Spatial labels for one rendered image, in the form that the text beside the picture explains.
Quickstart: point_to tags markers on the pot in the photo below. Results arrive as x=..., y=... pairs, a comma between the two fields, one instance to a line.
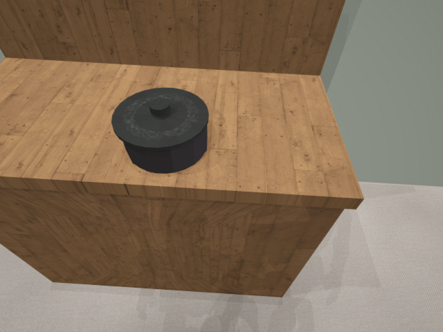
x=171, y=160

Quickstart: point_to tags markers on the knob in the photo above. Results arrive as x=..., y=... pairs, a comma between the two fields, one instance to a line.
x=159, y=107

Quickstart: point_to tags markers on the lid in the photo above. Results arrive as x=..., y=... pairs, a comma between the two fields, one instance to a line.
x=134, y=124

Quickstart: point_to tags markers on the table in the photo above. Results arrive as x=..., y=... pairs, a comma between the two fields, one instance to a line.
x=245, y=218

